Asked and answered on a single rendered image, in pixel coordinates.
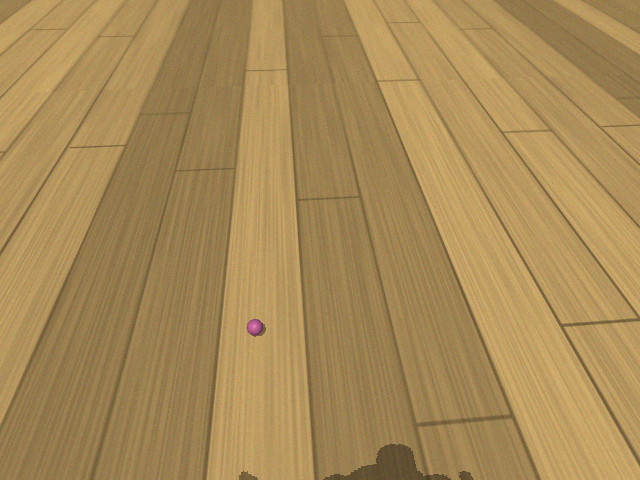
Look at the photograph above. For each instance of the ball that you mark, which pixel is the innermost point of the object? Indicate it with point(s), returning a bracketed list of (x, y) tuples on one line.
[(254, 327)]

